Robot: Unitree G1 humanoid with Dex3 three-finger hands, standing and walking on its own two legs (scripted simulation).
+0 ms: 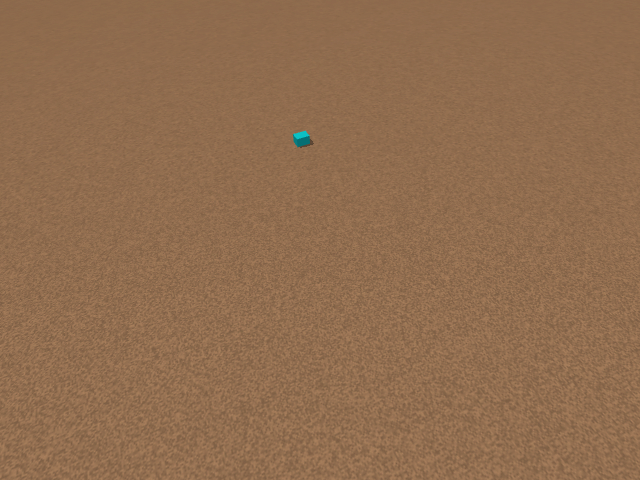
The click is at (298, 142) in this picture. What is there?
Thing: small box
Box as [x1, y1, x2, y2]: [293, 131, 309, 146]
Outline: 305,131 293,134 294,142 297,146 309,143 309,136
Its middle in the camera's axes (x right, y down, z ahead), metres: -0.12 -0.55 +2.16
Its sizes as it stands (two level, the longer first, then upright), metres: 0.076 0.058 0.051
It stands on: the floor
